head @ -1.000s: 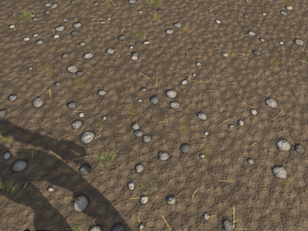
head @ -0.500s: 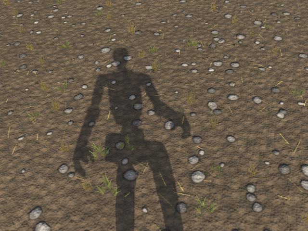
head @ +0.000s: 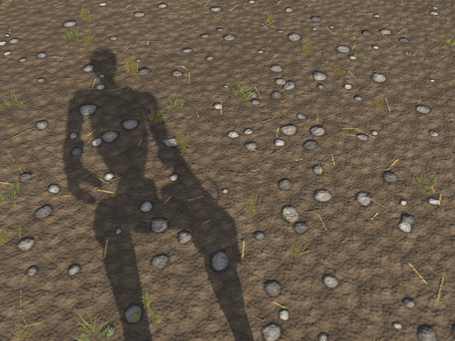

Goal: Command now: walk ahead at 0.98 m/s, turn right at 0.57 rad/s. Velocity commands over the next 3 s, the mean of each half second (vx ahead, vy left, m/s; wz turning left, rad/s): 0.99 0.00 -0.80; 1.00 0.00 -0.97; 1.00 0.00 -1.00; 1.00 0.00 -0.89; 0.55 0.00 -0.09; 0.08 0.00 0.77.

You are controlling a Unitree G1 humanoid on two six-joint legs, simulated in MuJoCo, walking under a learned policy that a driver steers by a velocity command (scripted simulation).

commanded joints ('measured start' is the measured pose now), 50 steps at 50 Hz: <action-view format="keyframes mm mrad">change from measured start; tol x64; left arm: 1 -16 21 -13 -43 -1 -10 -12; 50 299 345 116 -110 23 52 57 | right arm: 1 -68 -127 -13 -60 5 -36 -26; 50 -127 -132 -29 -325 -21 18 -20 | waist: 1 73 91 78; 50 167 -126 -354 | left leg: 1 -262 246 67 -9 1286 -80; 5 -293 290 45 868 1560 -106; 8 -1124 35 -259 1688 -132 -103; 21 -583 154 -144 455 480 -129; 28 122 594 -1049 105 -609 71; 46 -223 372 117 516 1524 -105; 50 -1136 106 -187 1622 -124 -122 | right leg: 1 342 102 -124 -118 124 -37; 9 1094 -181 891 -616 -643 -379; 24 699 72 445 -283 345 -69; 27 133 228 223 571 -594 -14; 39 44 -13 27 230 -106 -8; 46 596 185 -131 -70 -215 -129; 50 1344 -179 791 -404 -319 -438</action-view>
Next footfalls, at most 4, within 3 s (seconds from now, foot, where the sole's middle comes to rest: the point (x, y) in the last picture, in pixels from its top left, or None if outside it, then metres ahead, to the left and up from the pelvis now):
0.10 right None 0.32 -0.03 -0.76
0.52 left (206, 252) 0.76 0.07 -0.76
0.96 right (317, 196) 0.97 -0.32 -0.76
1.34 left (364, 123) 1.33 -0.58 -0.76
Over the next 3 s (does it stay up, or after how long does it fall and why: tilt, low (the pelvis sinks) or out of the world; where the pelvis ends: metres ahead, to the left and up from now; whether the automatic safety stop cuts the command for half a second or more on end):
stays up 1.06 -1.40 0.01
